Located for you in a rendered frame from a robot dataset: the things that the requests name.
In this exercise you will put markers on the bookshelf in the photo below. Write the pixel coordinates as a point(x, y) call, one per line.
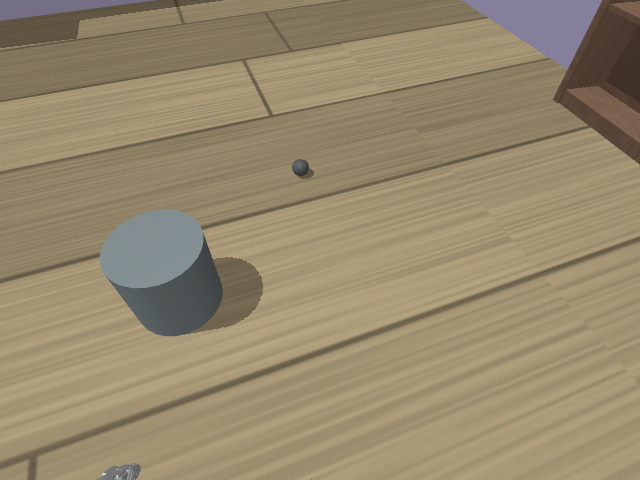
point(602, 84)

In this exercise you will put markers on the left robot hand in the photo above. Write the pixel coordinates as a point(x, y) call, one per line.
point(124, 472)

